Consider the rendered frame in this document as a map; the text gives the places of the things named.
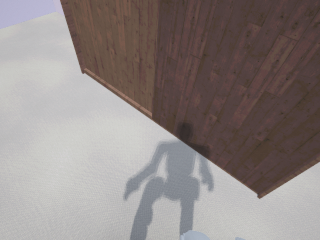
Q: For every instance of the robot right thigh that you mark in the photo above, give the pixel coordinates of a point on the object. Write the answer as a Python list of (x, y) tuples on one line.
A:
[(194, 235)]

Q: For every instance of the wardrobe door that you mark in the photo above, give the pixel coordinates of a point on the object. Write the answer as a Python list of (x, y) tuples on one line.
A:
[(118, 41), (239, 81)]

